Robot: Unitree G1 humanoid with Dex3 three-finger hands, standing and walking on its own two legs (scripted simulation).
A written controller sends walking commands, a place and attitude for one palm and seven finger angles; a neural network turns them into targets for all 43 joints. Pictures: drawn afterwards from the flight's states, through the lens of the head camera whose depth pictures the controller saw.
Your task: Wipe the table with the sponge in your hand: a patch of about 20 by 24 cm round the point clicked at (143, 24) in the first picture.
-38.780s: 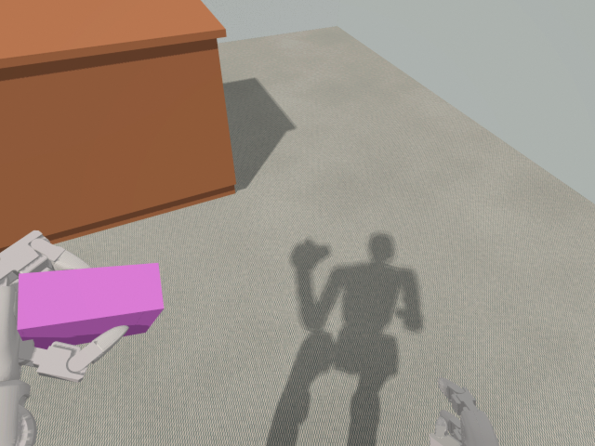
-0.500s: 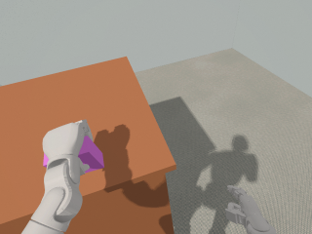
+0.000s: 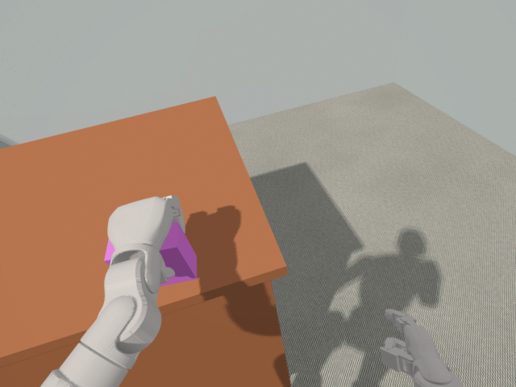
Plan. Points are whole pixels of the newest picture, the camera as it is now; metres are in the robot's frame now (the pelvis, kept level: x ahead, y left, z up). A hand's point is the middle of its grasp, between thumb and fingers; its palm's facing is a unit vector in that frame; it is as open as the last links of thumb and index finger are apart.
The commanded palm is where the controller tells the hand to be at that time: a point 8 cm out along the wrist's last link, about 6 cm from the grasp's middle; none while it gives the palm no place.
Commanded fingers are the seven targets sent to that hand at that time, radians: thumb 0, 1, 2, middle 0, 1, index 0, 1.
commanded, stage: slide across to the third lane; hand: left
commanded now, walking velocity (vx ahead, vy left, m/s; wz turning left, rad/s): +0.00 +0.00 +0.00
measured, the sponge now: (159, 263) +0.28 +0.22 +0.07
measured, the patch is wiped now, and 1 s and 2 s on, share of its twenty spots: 0.50 0.70 0.90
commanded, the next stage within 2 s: wipe forward along the third lane in 0.24 s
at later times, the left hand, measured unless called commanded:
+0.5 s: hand (182, 232) +0.31 +0.17 +0.11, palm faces +0.04 -0.08 -1.00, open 9.1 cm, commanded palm +0.29 +0.18 +0.16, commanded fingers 0.00 0.10 1.30 -1.20 -1.60 -1.20 -1.60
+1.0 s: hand (185, 212) +0.36 +0.18 +0.11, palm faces -0.01 -0.04 -1.00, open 9.2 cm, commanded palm +0.34 +0.20 +0.14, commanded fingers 0.00 0.10 1.30 -1.20 -1.60 -1.20 -1.60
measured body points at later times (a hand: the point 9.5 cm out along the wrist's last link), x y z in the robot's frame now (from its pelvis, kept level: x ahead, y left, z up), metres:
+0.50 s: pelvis +0.00 -0.02 +0.00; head -0.04 -0.08 +0.44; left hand +0.31 +0.17 +0.17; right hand +0.23 -0.22 -0.10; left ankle +0.00 +0.11 -0.74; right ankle -0.02 -0.08 -0.74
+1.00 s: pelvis -0.01 -0.03 +0.00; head -0.03 -0.08 +0.44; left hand +0.35 +0.18 +0.17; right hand +0.18 -0.27 -0.12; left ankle +0.00 +0.11 -0.74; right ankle -0.02 -0.08 -0.74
